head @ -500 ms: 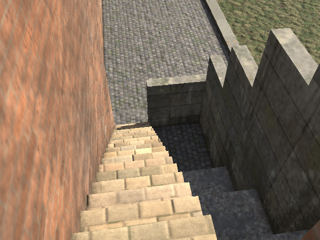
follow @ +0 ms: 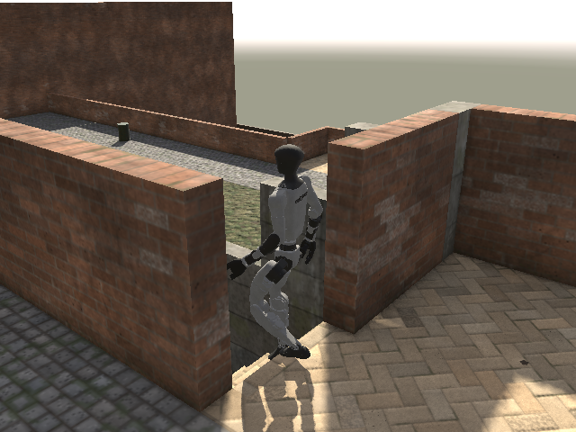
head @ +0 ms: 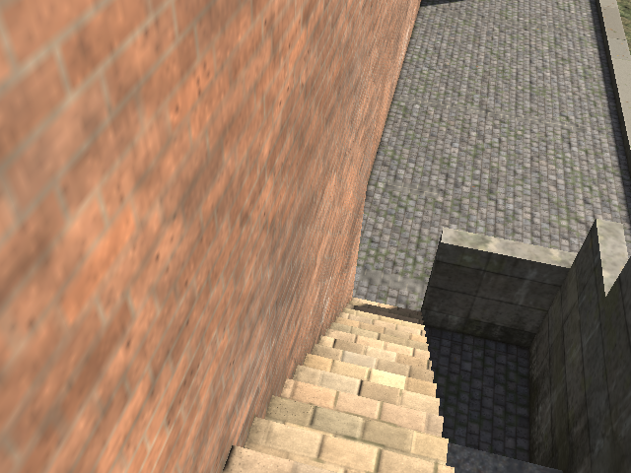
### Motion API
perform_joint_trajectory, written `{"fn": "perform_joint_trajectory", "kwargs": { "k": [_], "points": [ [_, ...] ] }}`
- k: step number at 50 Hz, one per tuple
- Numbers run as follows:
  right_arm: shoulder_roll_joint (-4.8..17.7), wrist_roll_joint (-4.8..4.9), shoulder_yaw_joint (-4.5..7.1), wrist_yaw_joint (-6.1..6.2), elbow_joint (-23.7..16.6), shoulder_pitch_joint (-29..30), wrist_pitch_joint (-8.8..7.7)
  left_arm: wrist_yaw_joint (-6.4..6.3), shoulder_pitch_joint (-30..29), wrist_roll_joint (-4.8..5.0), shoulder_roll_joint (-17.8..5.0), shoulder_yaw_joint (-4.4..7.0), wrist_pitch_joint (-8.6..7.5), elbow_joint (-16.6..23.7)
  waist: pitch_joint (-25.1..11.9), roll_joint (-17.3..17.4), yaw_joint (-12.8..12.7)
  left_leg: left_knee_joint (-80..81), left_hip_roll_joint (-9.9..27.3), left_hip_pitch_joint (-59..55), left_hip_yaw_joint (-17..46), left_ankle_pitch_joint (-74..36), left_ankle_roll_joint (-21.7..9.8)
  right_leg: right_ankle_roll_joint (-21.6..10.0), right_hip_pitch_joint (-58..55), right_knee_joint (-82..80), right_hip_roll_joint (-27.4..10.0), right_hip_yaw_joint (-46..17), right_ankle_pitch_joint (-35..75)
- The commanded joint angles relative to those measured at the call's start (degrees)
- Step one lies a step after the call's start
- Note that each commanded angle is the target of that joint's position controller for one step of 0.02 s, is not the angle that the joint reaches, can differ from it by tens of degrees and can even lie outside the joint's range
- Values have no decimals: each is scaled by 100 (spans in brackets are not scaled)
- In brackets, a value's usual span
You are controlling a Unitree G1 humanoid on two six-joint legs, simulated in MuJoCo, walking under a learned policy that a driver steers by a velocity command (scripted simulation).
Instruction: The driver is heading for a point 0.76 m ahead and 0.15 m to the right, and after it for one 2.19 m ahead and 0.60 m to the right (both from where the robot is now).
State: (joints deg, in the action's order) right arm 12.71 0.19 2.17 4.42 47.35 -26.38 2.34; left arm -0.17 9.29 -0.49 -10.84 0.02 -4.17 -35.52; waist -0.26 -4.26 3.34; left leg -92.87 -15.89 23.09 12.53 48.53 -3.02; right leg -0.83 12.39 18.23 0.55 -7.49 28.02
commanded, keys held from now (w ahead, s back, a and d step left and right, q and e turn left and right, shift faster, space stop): shift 0.08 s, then e+shift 0.16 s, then w+e+shift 0.52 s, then w+q+shift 0.24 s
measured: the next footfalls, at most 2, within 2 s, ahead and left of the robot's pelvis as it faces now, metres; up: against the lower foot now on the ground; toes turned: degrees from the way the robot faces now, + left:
left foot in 0.34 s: +0.14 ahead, +0.11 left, +0.00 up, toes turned -6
right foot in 0.84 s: +0.24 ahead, -0.26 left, -0.22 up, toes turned -27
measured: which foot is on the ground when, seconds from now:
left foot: up 0.00-0.32, down 0.34-0.84, up 0.86-1.00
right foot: down 0.00-0.38, up 0.40-0.82, down 0.84-1.00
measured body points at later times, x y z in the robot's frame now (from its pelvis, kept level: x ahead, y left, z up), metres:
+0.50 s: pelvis +0.10 -0.01 -0.10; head +0.09 -0.01 +0.35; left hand +0.22 +0.26 -0.21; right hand +0.17 -0.29 -0.21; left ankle +0.09 +0.12 -0.80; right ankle +0.08 -0.14 -0.75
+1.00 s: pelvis +0.21 -0.19 -0.34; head +0.20 -0.19 +0.11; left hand +0.39 +0.01 -0.47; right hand +0.14 -0.44 -0.48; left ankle +0.30 -0.03 -0.76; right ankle +0.20 -0.24 -1.01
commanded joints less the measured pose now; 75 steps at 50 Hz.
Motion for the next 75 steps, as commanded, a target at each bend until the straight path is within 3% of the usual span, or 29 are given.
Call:
{"fn": "perform_joint_trajectory", "kwargs": {
  "k": [1, 4, 5, 7, 10, 14, 17, 18, 20, 21, 23, 28, 32, 36, 38, 39, 40, 41, 42, 43, 44, 45, 47, 50, 54, 58, 62, 70, 75],
  "points": [
    [111, 178, 59, -48, -1206, 379, -39, -44, 2118, -163, -1202, 336, 75, -462, -555, -745, -272, -4390, 312, 4017, -1326, 1013, 170, -829, -3956, 1980, -2411, -676, 7729],
    [287, -400, 19, -2, -1312, 1462, 72, 127, 2466, 42, -1138, 307, 45, -535, -55, -424, -493, -4826, 713, 4976, -729, -697, 105, -1911, -2176, 1461, -2484, -912, 4320],
    [257, -290, 20, 6, -1560, 1953, 207, -3, 1737, -50, -1457, 347, -2, -628, 514, -1423, -237, -3978, 1267, 4870, 53, -1175, 163, -2487, -751, 877, -3153, -2437, 1999],
    [612, -284, 135, 54, -1167, 2367, 359, 57, 1540, -16, -652, -12, 71, -865, 1089, 117, -21, -2816, 758, 4367, -66, -2077, 369, -1846, 783, 1221, -1809, -1361, 906],
    [-8, -252, -96, -305, -1013, 2065, 366, -87, 924, 16, -372, -276, 111, -725, 394, 386, 432, 1261, 1201, 1498, -1202, -5270, 456, -1064, 2402, 912, -681, -907, -373],
    [70, -259, -46, -239, -609, 1969, 323, 55, 1069, -74, -1337, 122, 140, -721, -464, -998, 70, 2645, 1089, -530, -1380, -5406, 178, -1120, 1271, 1368, -616, -1035, 106],
    [520, -210, 57, -298, -572, 1787, 54, 129, 1119, -121, -1583, 330, 242, -621, -46, -753, 288, 4369, 1189, -1049, -1238, -3235, 6, -1210, 893, 2015, -644, -1625, -713],
    [667, -126, 106, -279, -729, 1743, -162, 16, 1472, -50, -1609, 399, 334, -620, 192, -419, 168, 5840, 1501, -1071, -596, -2270, 60, -1126, 518, 2675, -425, -1775, -1531],
    [794, -6, 138, -264, -745, 1245, -443, -102, 2487, -82, -527, 263, 389, -737, -461, 1911, -297, 5325, 3500, -3542, 1118, -5913, -468, -796, 2619, 4646, 460, -564, -6829],
    [1207, 93, 299, -328, -464, 289, -486, -92, 1314, -137, -1004, 414, 434, -247, -233, 2071, 268, 6340, 4086, -3472, 2391, -4765, -1205, -622, 4218, 5316, 434, 89, -7742],
    [1088, 38, 360, -368, -348, 629, -620, 194, -528, -337, -1031, 405, 492, 375, 570, 1235, 432, 6956, 4044, -1974, 2223, -2951, -1240, -387, 4252, 5211, -40, -329, -6048],
    [529, -26, 159, -310, -500, 1948, -811, 303, -128, -167, -938, 419, 797, 291, 379, 1182, -436, 5288, 3092, 288, -367, -2024, -265, -15, 2560, 5116, -33, -427, -1399],
    [1066, -87, 261, -234, -189, 501, -950, 220, -1107, -78, -716, 345, 608, 598, 286, 1224, 191, 4217, 3637, -243, -272, -1372, -62, -108, 3714, 4622, 110, -169, -887],
    [1284, -51, 310, -231, -293, 677, -760, 489, -1117, 171, -457, 128, 674, 556, 643, 628, 71, 4072, 3673, 1855, -1434, 282, 76, 336, 945, 2526, 44, 1112, -141],
    [1604, -223, 396, -335, -118, 55, -606, 565, -1407, 290, -727, 213, 826, 459, 872, 1258, 511, 3819, 3926, 904, -1575, -322, 17, -16, 1343, 2009, -73, 1541, -2025],
    [1859, -200, 543, -381, -79, 793, -666, 500, -323, 113, -707, 259, 849, 99, 254, 1922, -158, 2681, 4049, 1547, -1592, -1045, 156, -229, -254, 3241, -263, 1413, -1012],
    [1532, -316, 442, -377, -66, 547, -510, 465, 623, 265, -991, 314, 787, -275, 559, 1566, -582, 1855, 3788, 821, -2046, -2228, -3, -441, -98, 876, -518, 745, -2302],
    [1414, -193, 482, -332, 222, 163, -431, 375, 1303, 40, -996, 405, 769, -756, -49, 1053, -734, 136, 3347, 925, -2153, -3593, -204, -469, -1668, 901, -289, 804, -2066],
    [1093, -120, 455, -250, 307, 229, -369, 387, 1776, -31, -1182, 462, 663, -1126, 233, 159, -1061, -2649, 2580, 1900, -2082, -1217, -180, -826, -1738, 693, -604, 170, -1899],
    [352, -73, 288, -281, -186, 631, -253, 493, 1523, -60, -1791, 388, 609, -1102, 500, -1419, -567, -4903, 1682, 4145, -2099, 401, -122, -339, -2164, 3202, -724, 375, 3017],
    [517, 168, 278, -124, -688, 537, -284, 447, 1774, 292, -2162, 466, 648, -1020, -923, -1811, -468, -4667, 1532, 4726, -903, -409, -147, 266, -2872, 3584, -1561, -207, 4229],
    [762, 213, 321, 60, -630, 914, -293, 357, 2337, 303, -2118, 568, 593, -1206, -1637, -1603, -944, -4290, 1366, 4855, -232, -1319, -153, 360, -2632, 2873, -1892, -540, 1375],
    [507, 107, 249, 118, -315, 1276, -291, 84, 1139, 45, -1260, 271, 371, -1129, -1096, -613, -569, -3794, 1212, 5249, 90, -3179, -138, 570, -1367, 2427, -1921, -1029, -1616],
    [-204, -334, -43, 59, -431, 1000, -186, 225, 791, -28, -196, 27, 66, -1142, -55, 297, 347, -1539, 1301, 4605, 58, -5000, 96, 607, 1099, 1847, -2132, -984, -1735],
    [-14, -330, 58, -46, -307, 1015, 195, 330, 73, -29, -705, 93, -32, -1365, 469, -477, 588, -718, 1557, 4471, 92, -5153, 86, 435, 1031, 1463, -1896, -675, -1722],
    [-235, -319, 33, -226, -656, 2019, 257, 184, 1237, -112, -562, 147, -299, -2038, 1160, 576, -71, 1244, 1677, 5439, 24, -6646, -254, 397, 201, 1571, -1567, -388, -4322],
    [21, -300, 184, -365, -311, 1854, 291, 121, 1039, -82, -683, 134, -304, -2151, 945, 500, 31, 2516, 1860, 3626, -225, -7674, -383, 36, 507, 1291, -1624, 318, -3974],
    [33, -162, 226, -500, -840, 3292, 56, 29, 2322, -285, -281, 73, -159, -2407, 1032, 431, -1095, 4006, 1906, 3565, -1289, -7967, -488, 114, -853, 3014, -1951, 1389, -3582],
    [190, -20, 286, -577, -762, 3668, 261, -28, 2532, -384, -884, 323, -461, -2313, 666, 41, -1094, 4003, 2487, 4050, -1360, -7491, -349, -472, -1959, 3448, -2739, 920, -3456]
  ]
}}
